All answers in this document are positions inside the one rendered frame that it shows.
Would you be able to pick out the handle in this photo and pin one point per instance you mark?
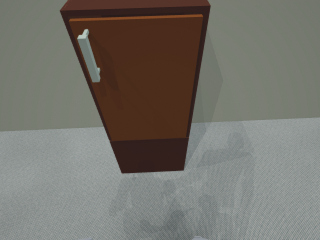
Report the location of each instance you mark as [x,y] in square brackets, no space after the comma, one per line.
[88,56]

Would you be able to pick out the cupboard door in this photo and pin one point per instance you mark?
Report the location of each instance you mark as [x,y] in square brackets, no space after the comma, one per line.
[147,71]

